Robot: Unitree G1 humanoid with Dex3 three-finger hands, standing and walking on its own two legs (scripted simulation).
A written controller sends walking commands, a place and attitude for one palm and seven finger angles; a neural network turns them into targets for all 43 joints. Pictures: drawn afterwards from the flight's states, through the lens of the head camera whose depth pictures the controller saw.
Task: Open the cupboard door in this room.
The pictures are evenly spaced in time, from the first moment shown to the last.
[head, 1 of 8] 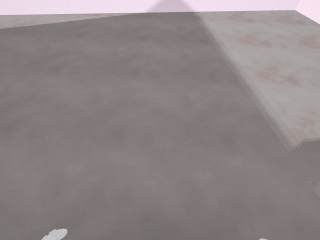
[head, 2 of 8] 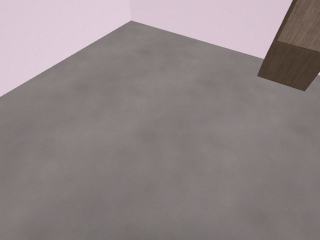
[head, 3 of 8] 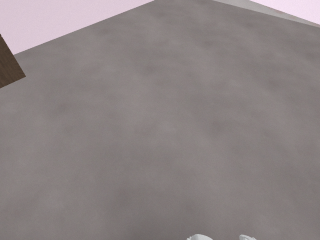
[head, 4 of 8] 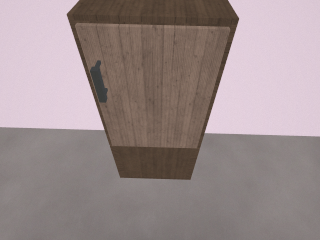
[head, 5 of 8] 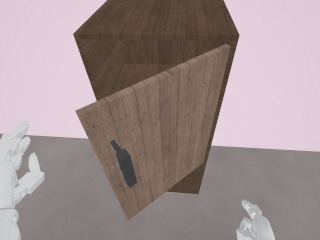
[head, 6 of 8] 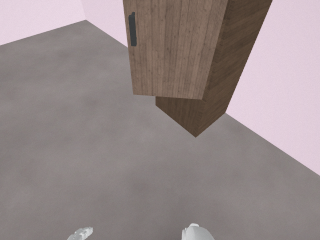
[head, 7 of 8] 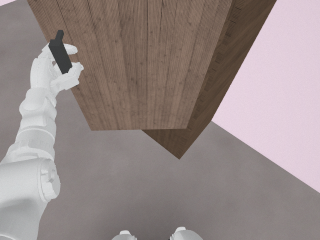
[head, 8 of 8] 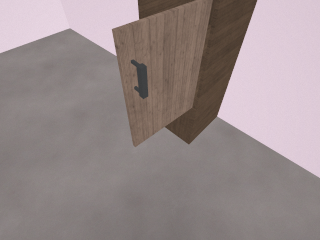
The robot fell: no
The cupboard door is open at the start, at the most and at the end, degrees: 0 85 84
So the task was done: yes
